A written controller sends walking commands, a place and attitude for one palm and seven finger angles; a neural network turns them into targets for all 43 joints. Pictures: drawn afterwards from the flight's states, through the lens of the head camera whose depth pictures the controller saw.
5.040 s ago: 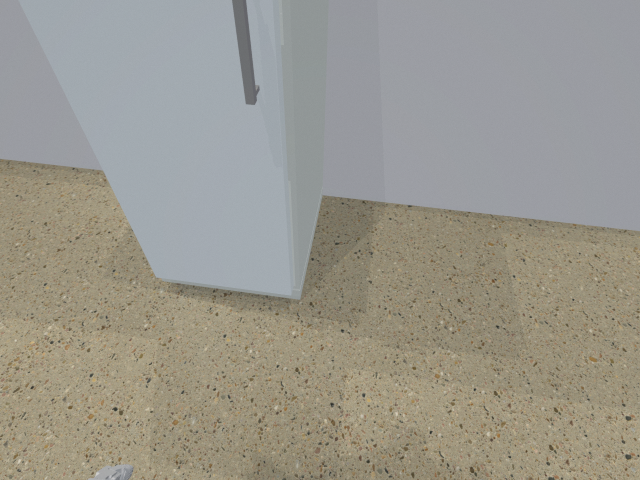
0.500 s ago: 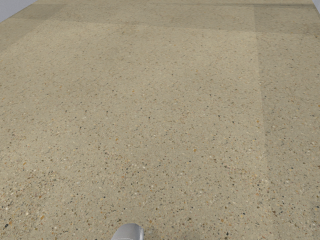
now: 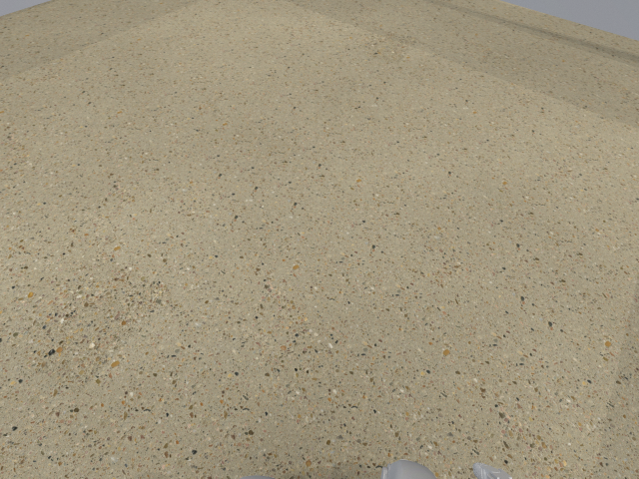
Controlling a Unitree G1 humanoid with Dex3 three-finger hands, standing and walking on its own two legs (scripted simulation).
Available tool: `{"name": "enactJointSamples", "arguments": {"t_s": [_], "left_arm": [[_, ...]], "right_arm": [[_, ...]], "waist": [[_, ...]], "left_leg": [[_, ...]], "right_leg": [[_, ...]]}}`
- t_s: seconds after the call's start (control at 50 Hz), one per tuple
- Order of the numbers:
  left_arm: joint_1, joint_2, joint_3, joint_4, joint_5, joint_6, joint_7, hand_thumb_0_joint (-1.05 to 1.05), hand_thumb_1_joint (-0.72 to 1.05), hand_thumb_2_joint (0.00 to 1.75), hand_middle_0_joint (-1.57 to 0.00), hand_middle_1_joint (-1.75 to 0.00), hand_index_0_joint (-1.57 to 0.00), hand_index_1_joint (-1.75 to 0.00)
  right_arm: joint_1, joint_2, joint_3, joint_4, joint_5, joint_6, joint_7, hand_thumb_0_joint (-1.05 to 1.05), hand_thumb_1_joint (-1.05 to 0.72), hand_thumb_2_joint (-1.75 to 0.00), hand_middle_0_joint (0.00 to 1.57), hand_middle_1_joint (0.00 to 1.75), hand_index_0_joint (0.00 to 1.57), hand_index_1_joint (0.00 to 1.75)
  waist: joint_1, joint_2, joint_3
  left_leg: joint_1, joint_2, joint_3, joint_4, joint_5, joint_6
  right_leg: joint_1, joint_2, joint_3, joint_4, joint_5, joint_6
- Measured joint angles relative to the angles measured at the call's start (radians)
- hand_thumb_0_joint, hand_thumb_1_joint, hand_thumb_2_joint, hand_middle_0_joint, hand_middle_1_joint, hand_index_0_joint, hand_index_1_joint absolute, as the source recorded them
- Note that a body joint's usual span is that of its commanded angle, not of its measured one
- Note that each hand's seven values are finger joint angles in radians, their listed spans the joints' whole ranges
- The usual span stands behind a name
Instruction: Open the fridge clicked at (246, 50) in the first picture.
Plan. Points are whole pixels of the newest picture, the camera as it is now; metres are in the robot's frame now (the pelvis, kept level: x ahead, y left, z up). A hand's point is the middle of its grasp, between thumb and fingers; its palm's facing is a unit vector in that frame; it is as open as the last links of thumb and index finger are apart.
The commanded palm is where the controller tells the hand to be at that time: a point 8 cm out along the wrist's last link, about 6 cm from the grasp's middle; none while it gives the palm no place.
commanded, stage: turn to face it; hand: right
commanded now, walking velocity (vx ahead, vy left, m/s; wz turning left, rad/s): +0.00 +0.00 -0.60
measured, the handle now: out of the picture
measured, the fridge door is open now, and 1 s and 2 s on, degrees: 0 0 0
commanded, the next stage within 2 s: none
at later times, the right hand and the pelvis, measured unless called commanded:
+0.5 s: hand out of the picture +0.04 -0.25 -0.16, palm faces +0.24 +0.94 -0.26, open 7.4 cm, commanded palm none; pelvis +0.01 -0.03 +0.01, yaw -12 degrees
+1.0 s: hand out of the picture -0.09 -0.21 -0.18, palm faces +0.56 +0.80 -0.23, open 7.4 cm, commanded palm none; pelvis -0.02 -0.02 -0.01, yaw -33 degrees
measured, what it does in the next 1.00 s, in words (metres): steps on the spot, turning right: right foot, then left foot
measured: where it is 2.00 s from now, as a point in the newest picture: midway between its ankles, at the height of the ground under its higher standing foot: outside the picture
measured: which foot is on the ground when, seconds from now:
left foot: down 0.00-0.20, up 0.22-0.58, down 0.60-1.00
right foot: up 0.00-0.14, down 0.16-0.60, up 0.62-0.98, down 1.00-1.00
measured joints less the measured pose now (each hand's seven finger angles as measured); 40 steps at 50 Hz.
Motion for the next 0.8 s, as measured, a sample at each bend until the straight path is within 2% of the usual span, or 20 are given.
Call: {"name": "enactJointSamples", "arguments": {"t_s": [0.08,0.12,0.16,0.18,0.22,0.26,0.32,0.38,0.46,0.54,0.58,0.6,0.62,0.66,0.72,0.76,0.8], "left_arm": [[-0.017,0.000,-0.006,0.000,-0.004,-0.012,-0.002,0.00,0.91,0.90,-0.20,-0.30,-0.20,-0.30],[-0.008,-0.004,-0.010,0.016,-0.008,-0.018,-0.004,0.00,0.91,0.90,-0.20,-0.30,-0.20,-0.30],[0.010,-0.009,-0.015,0.034,-0.009,-0.023,-0.008,0.00,0.91,0.90,-0.20,-0.30,-0.20,-0.30],[0.020,-0.014,-0.016,0.045,-0.009,-0.025,-0.011,0.00,0.91,0.90,-0.20,-0.30,-0.20,-0.30],[0.030,-0.029,-0.016,0.059,-0.003,-0.021,-0.010,0.00,0.92,0.90,-0.20,-0.30,-0.20,-0.30],[0.035,-0.034,-0.017,0.059,0.003,-0.021,-0.008,0.00,0.92,0.90,-0.20,-0.30,-0.20,-0.30],[0.039,-0.033,-0.015,0.050,0.006,-0.021,-0.006,0.00,0.92,0.90,-0.20,-0.30,-0.20,-0.30],[0.040,-0.025,-0.008,0.040,0.005,-0.019,-0.009,0.00,0.92,0.90,-0.20,-0.30,-0.20,-0.30],[0.038,-0.006,0.007,0.027,0.006,-0.012,-0.013,0.00,0.91,0.90,-0.20,-0.30,-0.20,-0.30],[0.036,0.019,0.024,0.018,0.006,0.005,-0.020,0.00,0.90,0.90,-0.20,-0.30,-0.20,-0.30],[0.039,0.032,0.034,0.012,0.003,0.017,-0.024,0.00,0.90,0.90,-0.20,-0.30,-0.20,-0.30],[0.040,0.038,0.040,0.009,0.000,0.023,-0.026,0.00,0.90,0.90,-0.20,-0.30,-0.20,-0.30],[0.036,0.049,0.048,0.010,0.000,0.030,-0.027,0.00,0.90,0.90,-0.20,-0.30,-0.20,-0.30],[0.030,0.065,0.057,0.014,0.005,0.043,-0.030,0.00,0.90,0.90,-0.20,-0.30,-0.20,-0.30],[0.013,0.081,0.062,0.007,0.006,0.046,-0.041,0.00,0.90,0.90,-0.20,-0.30,-0.20,-0.30],[0.000,0.086,0.061,-0.001,0.003,0.043,-0.045,0.00,0.91,0.90,-0.20,-0.30,-0.20,-0.30],[-0.014,0.089,0.060,-0.006,0.001,0.044,-0.047,0.00,0.91,0.90,-0.20,-0.30,-0.20,-0.30]], "right_arm": [[0.020,0.021,0.011,0.018,-0.007,-0.004,-0.002,0.01,-0.91,-0.90,0.20,0.30,0.20,0.30],[0.029,0.028,0.018,0.029,-0.007,-0.011,-0.003,0.01,-0.91,-0.90,0.20,0.30,0.20,0.30],[0.041,0.033,0.021,0.037,-0.002,-0.013,-0.005,0.01,-0.91,-0.90,0.20,0.30,0.20,0.30],[0.046,0.032,0.021,0.041,0.000,-0.011,-0.006,0.01,-0.91,-0.90,0.20,0.30,0.20,0.30],[0.056,0.022,0.012,0.047,0.004,0.000,-0.010,0.01,-0.91,-0.90,0.20,0.30,0.20,0.30],[0.068,0.014,0.002,0.056,0.004,0.011,-0.012,0.01,-0.91,-0.90,0.20,0.30,0.20,0.30],[0.077,-0.001,-0.013,0.065,0.002,0.020,-0.007,0.01,-0.91,-0.90,0.20,0.30,0.20,0.30],[0.083,-0.017,-0.024,0.065,0.004,0.023,-0.006,0.01,-0.91,-0.90,0.20,0.30,0.20,0.30],[0.074,-0.031,-0.032,0.056,0.009,0.028,-0.009,0.01,-0.91,-0.90,0.20,0.30,0.20,0.30],[0.051,-0.035,-0.032,0.032,0.015,0.023,-0.011,0.01,-0.91,-0.90,0.20,0.30,0.20,0.30],[0.050,-0.035,-0.028,0.013,0.016,0.013,-0.011,0.01,-0.91,-0.90,0.20,0.30,0.20,0.30],[0.053,-0.034,-0.027,0.004,0.011,0.005,-0.012,0.01,-0.91,-0.90,0.20,0.30,0.20,0.30],[0.053,-0.026,-0.022,0.001,0.006,0.002,-0.014,0.01,-0.91,-0.90,0.20,0.30,0.20,0.30],[0.065,-0.014,-0.013,-0.005,0.002,0.003,-0.016,0.01,-0.91,-0.90,0.20,0.30,0.20,0.30],[0.086,-0.003,-0.003,-0.004,-0.003,0.002,-0.017,0.01,-0.91,-0.90,0.20,0.30,0.20,0.30],[0.092,0.000,0.004,-0.003,-0.006,-0.001,-0.016,0.01,-0.91,-0.90,0.20,0.30,0.20,0.30],[0.096,0.004,0.011,-0.004,-0.008,-0.005,-0.013,0.01,-0.91,-0.90,0.20,0.30,0.20,0.30]], "waist": [[-0.012,0.001,-0.031],[-0.021,0.004,-0.046],[-0.027,0.007,-0.059],[-0.028,0.015,-0.066],[-0.040,0.054,-0.069],[-0.042,0.064,-0.065],[-0.040,0.056,-0.049],[-0.037,0.041,-0.032],[-0.024,0.014,-0.017],[-0.013,-0.010,-0.013],[-0.015,-0.014,-0.023],[-0.020,-0.014,-0.029],[-0.022,-0.027,-0.028],[-0.027,-0.029,-0.035],[-0.025,-0.016,-0.039],[-0.021,-0.002,-0.032],[-0.023,0.011,-0.025]], "left_leg": [[0.034,0.007,-0.004,-0.029,-0.001,-0.017],[0.054,0.011,0.010,-0.030,-0.014,-0.027],[0.065,0.016,0.033,-0.007,-0.039,-0.042],[0.061,0.024,0.045,0.017,-0.059,-0.050],[0.046,0.056,0.047,0.076,-0.119,-0.071],[-0.003,0.063,0.033,0.217,-0.216,-0.085],[-0.070,0.067,0.012,0.390,-0.240,-0.099],[-0.091,0.072,-0.006,0.415,-0.237,-0.112],[-0.075,0.070,-0.027,0.338,-0.248,-0.122],[-0.020,0.055,-0.036,0.193,-0.220,-0.117],[0.044,0.053,-0.027,0.040,-0.146,-0.107],[0.065,0.059,-0.022,-0.018,-0.102,-0.089],[0.065,0.059,-0.006,-0.009,-0.086,-0.075],[0.079,0.077,0.021,0.000,-0.091,-0.062],[0.112,0.106,0.050,-0.026,-0.087,-0.062],[0.126,0.126,0.073,-0.034,-0.085,-0.063],[0.134,0.145,0.098,-0.034,-0.088,-0.067]], "right_leg": [[0.039,0.027,0.006,-0.167,0.021,-0.018],[0.101,0.044,0.000,-0.304,0.042,-0.027],[0.180,0.059,-0.009,-0.460,0.121,-0.034],[0.205,0.069,-0.007,-0.503,0.112,-0.068],[0.203,0.100,-0.008,-0.498,0.097,-0.104],[0.204,0.114,-0.002,-0.518,0.111,-0.116],[0.205,0.128,0.020,-0.580,0.158,-0.122],[0.200,0.138,0.046,-0.630,0.199,-0.123],[0.177,0.151,0.090,-0.653,0.233,-0.116],[0.144,0.172,0.144,-0.647,0.256,-0.097],[0.122,0.191,0.168,-0.626,0.259,-0.081],[0.100,0.199,0.171,-0.587,0.224,-0.075],[0.073,0.199,0.167,-0.511,0.131,-0.068],[0.013,0.200,0.126,-0.307,0.007,-0.061],[-0.039,0.170,0.062,-0.068,0.008,-0.043],[-0.035,0.145,0.033,-0.020,0.016,-0.028],[-0.013,0.125,0.017,-0.036,0.011,-0.018]]}}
